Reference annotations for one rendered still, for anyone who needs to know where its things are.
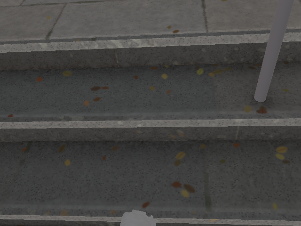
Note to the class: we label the robot left thigh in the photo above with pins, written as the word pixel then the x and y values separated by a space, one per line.
pixel 138 218

